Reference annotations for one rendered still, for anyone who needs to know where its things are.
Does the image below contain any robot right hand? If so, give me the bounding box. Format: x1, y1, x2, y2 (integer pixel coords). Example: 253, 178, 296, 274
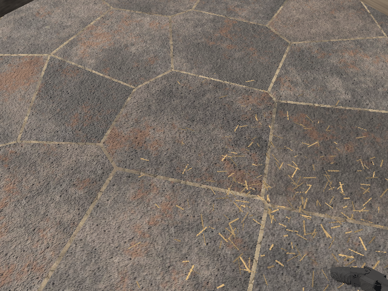
330, 266, 388, 291

